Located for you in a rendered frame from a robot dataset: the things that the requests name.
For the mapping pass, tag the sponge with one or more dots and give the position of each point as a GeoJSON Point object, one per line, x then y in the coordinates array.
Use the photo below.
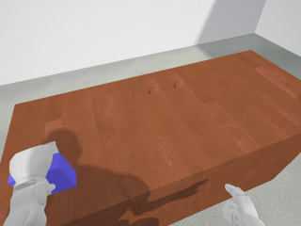
{"type": "Point", "coordinates": [61, 174]}

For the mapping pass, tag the right robot hand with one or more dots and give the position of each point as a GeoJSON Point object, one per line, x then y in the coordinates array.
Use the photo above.
{"type": "Point", "coordinates": [233, 212]}

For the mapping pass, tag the robot left forearm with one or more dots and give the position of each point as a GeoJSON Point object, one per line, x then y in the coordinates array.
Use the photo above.
{"type": "Point", "coordinates": [29, 198]}

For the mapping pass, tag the left robot hand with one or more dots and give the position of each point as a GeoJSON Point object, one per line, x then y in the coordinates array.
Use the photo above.
{"type": "Point", "coordinates": [34, 161]}

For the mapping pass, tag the robot right forearm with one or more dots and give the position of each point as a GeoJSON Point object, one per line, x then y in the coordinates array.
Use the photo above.
{"type": "Point", "coordinates": [251, 221]}

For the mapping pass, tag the table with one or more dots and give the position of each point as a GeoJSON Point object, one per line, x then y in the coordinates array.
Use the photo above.
{"type": "Point", "coordinates": [153, 149]}

